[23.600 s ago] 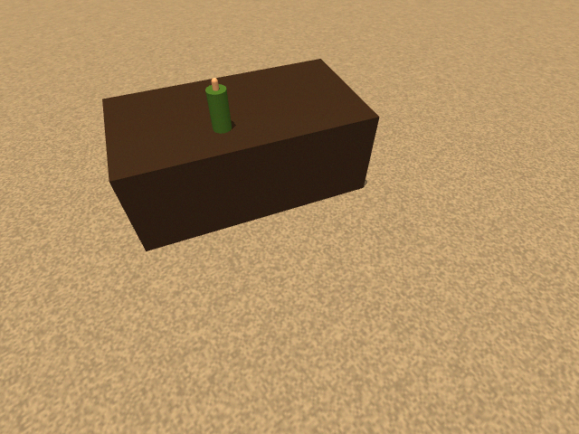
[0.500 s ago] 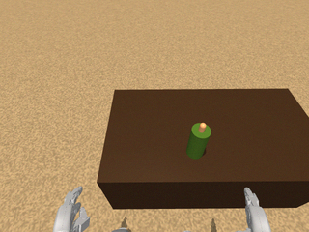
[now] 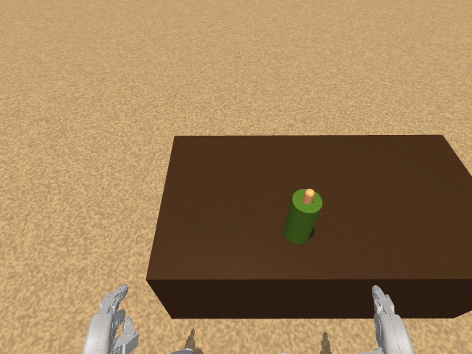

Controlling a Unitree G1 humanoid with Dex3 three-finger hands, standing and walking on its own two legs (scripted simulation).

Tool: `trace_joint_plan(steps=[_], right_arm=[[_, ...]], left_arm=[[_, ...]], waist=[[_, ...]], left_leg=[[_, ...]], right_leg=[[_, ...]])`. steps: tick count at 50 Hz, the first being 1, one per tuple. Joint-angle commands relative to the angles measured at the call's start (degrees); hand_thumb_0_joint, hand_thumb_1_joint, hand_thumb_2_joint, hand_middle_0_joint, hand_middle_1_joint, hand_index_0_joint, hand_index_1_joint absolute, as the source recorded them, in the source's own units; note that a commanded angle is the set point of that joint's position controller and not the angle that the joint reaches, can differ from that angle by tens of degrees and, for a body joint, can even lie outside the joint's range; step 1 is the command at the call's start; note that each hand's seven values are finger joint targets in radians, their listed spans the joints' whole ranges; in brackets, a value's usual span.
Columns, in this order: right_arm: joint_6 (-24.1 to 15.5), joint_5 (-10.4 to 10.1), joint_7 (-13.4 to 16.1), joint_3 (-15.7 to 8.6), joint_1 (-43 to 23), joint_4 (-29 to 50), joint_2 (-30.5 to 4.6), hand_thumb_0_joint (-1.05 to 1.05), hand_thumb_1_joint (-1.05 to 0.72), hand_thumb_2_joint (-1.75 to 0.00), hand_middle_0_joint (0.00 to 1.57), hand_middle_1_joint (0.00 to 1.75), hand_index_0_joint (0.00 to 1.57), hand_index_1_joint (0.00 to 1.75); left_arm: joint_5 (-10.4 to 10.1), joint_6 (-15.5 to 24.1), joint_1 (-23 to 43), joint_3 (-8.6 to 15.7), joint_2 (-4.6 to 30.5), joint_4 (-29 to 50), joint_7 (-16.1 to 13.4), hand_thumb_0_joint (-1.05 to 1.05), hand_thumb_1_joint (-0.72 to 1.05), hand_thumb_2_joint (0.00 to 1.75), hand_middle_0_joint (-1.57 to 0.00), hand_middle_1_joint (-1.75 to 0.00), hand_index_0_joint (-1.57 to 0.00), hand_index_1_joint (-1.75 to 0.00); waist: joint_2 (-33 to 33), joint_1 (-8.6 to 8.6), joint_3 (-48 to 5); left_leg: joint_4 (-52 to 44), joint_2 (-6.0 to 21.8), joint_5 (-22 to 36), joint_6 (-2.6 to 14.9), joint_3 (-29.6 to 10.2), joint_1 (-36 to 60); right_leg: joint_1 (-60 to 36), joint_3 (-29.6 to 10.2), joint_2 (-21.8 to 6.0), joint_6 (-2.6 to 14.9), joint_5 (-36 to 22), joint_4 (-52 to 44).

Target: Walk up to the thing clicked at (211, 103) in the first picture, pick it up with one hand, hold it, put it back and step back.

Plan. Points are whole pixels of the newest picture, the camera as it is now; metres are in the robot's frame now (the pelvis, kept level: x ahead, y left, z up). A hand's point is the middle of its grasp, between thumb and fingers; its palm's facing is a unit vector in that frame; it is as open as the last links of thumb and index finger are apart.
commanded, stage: home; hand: right
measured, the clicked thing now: (302, 213) +0.50 -0.17 -0.20
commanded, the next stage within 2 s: stand in 0.84 s
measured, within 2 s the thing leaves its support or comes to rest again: neither
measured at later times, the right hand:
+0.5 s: hand (350, 335) +0.18 -0.18 -0.06, palm faces +0.12 +0.95 -0.27, open 17.5 cm
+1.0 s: hand (353, 341) +0.17 -0.18 -0.06, palm faces +0.12 +0.95 -0.28, open 17.4 cm
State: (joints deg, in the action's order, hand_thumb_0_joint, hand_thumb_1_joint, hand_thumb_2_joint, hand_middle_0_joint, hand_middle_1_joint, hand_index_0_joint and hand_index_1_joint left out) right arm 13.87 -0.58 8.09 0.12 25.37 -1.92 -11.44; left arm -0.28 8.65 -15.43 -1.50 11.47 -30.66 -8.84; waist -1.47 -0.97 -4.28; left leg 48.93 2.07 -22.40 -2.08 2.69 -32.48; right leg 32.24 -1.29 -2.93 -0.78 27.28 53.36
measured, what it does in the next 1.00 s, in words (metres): stands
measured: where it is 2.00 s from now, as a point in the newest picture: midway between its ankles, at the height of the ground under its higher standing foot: outside the picture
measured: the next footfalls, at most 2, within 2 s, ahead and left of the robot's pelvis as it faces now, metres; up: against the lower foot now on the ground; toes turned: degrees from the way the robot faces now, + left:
none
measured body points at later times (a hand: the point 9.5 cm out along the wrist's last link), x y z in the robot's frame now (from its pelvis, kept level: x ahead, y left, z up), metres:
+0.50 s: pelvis +0.01 +0.00 +0.00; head +0.03 +0.00 +0.45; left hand +0.17 +0.25 -0.07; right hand +0.17 -0.23 -0.04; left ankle +0.02 +0.15 -0.69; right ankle +0.00 -0.12 -0.69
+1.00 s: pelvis +0.00 +0.00 +0.00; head +0.01 -0.01 +0.45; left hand +0.16 +0.24 -0.07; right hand +0.16 -0.23 -0.04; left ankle +0.02 +0.15 -0.69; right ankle +0.00 -0.12 -0.69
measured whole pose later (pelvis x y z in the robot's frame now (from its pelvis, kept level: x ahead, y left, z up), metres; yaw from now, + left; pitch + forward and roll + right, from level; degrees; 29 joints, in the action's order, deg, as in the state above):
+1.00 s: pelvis +0.00 +0.00 +0.00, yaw +0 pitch +6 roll +2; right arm 16.1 -0.4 8.3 0.2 25.1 -1.4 -11.4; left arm -0.2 8.5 -15.6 -1.3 11.7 -30.9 -9.4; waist -1.3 -0.9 -4.7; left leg 49.5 2.0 -22.4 -2.0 2.5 -32.6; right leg 32.1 -1.2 -3.0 -0.9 27.2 53.6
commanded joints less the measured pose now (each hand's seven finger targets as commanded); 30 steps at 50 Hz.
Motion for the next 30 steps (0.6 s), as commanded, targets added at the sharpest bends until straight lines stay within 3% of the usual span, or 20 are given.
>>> trace_joint_plan(steps=[1, 3, 4, 5, 7, 15, 20, 26, 30], right_arm=[[-2.54, 0.60, 0.44, -3.00, -2.04, 10.95, -5.48, 0.00, 0.56, -0.05, 0.05, 0.05, 0.05, 0.05], [-2.26, 0.55, 0.33, -2.05, -1.86, 10.80, -4.47, 0.00, 0.54, -0.06, 0.05, 0.05, 0.05, 0.05], [-2.12, 0.59, 0.49, -3.17, -1.60, 11.20, -5.45, 0.00, 0.54, -0.06, 0.05, 0.05, 0.05, 0.05], [-2.01, 0.48, 0.44, -2.54, -2.51, 10.35, -5.08, 0.00, 0.56, -0.04, 0.05, 0.05, 0.05, 0.05], [-1.80, 0.64, 0.46, -3.12, -1.93, 10.61, -5.16, 0.00, 0.55, -0.05, 0.05, 0.05, 0.05, 0.05], [-1.06, 0.47, 0.35, -3.32, -2.32, 11.05, -5.63, 0.00, 0.56, -0.04, 0.05, 0.05, 0.05, 0.05], [-0.61, 0.64, 0.33, -2.82, -1.97, 11.10, -4.80, 0.00, 0.56, -0.05, 0.05, 0.05, 0.05, 0.05], [-0.38, 0.61, 0.42, -3.24, -2.72, 11.35, -5.59, 0.00, 0.56, -0.04, 0.05, 0.05, 0.05, 0.05], [-0.37, 0.71, 0.43, -2.55, -2.24, 11.67, -5.08, 0.00, 0.56, -0.05, 0.05, 0.05, 0.05, 0.05]], left_arm=[[0.25, 3.06, 3.98, 3.12, 7.06, 8.83, -0.93, 0.00, 0.90, 0.90, -0.20, -0.30, -0.20, -0.30], [0.23, 3.10, 3.82, 3.25, 7.20, 8.61, -0.91, 0.00, 0.90, 0.90, -0.20, -0.30, -0.20, -0.30], [0.25, 2.99, 3.49, 3.28, 7.23, 8.33, -0.90, 0.00, 0.90, 0.90, -0.20, -0.30, -0.20, -0.30], [0.18, 2.86, 3.88, 3.16, 7.39, 8.43, -0.90, 0.00, 0.90, 0.90, -0.20, -0.30, -0.20, -0.30], [0.32, 2.88, 3.57, 3.35, 7.14, 8.32, -0.95, 0.00, 0.90, 0.90, -0.20, -0.30, -0.20, -0.30], [0.24, 2.50, 4.35, 3.13, 7.05, 8.52, -1.11, 0.00, 0.90, 0.90, -0.20, -0.30, -0.20, -0.30], [0.25, 2.41, 3.72, 3.58, 7.37, 8.48, -1.11, 0.00, 0.90, 0.90, -0.20, -0.30, -0.20, -0.30], [0.28, 2.29, 4.52, 3.11, 6.94, 8.82, -1.20, 0.00, 0.90, 0.90, -0.20, -0.30, -0.20, -0.30], [0.30, 2.37, 4.09, 3.35, 7.10, 8.92, -1.13, 0.00, 0.90, 0.90, -0.20, -0.30, -0.20, -0.30]], waist=[[-0.54, -0.18, -6.86], [-0.11, -0.39, -7.28], [-1.47, 0.02, -8.81], [-1.19, -0.41, -6.08], [-0.06, -0.32, -7.99], [0.13, 0.02, -6.23], [-0.01, -0.45, -8.13], [0.38, -0.12, -5.58], [-0.49, 0.19, -6.45]], left_leg=[[-6.56, -2.61, 8.34, 1.85, 2.00, 5.98], [-5.83, -2.65, 10.60, 1.82, 2.12, 6.00], [-5.48, -2.76, 11.44, 1.99, 2.07, 6.39], [-5.77, -2.73, 10.01, 1.92, 2.07, 5.29], [-5.83, -2.62, 11.40, 1.71, 2.02, 6.47], [-6.87, -2.26, 10.74, 1.48, 1.42, 6.48], [-5.44, -2.51, 13.84, 1.60, 1.93, 6.55], [-7.26, -2.19, 8.98, 1.46, 1.32, 5.91], [-6.62, -2.47, 8.81, 1.74, 1.88, 6.02]], right_leg=[[-1.85, 1.27, 2.01, 0.48, -11.99, -9.94], [-2.51, 0.99, 1.82, 0.27, -14.92, -9.65], [-3.22, 1.00, 1.74, 0.07, -16.28, -9.40], [-2.22, 0.84, 1.59, 0.04, -14.74, -9.99], [-2.71, 1.21, 1.92, 0.34, -15.56, -9.25], [-1.94, 1.93, 2.34, 0.67, -13.81, -8.97], [-3.42, 1.34, 1.88, 0.26, -18.37, -8.70], [-1.53, 2.04, 2.34, 0.73, -11.81, -9.15], [-1.67, 1.56, 2.04, 0.36, -12.41, -9.87]])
